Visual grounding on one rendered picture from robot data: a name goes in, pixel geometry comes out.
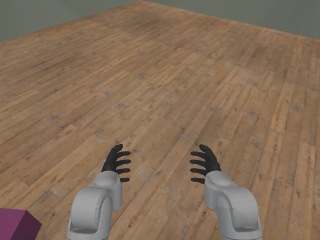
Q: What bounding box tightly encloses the robot right forearm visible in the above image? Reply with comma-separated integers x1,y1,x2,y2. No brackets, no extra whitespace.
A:
204,170,263,240

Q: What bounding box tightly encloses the left robot hand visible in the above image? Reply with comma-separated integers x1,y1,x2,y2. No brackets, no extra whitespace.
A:
101,144,131,182

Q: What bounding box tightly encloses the robot left forearm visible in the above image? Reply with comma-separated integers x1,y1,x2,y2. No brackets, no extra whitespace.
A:
66,170,122,240

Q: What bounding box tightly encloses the right robot hand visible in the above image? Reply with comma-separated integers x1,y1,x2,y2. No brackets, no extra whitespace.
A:
189,144,221,184

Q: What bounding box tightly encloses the carton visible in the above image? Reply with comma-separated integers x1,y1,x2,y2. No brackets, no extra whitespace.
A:
0,208,42,240

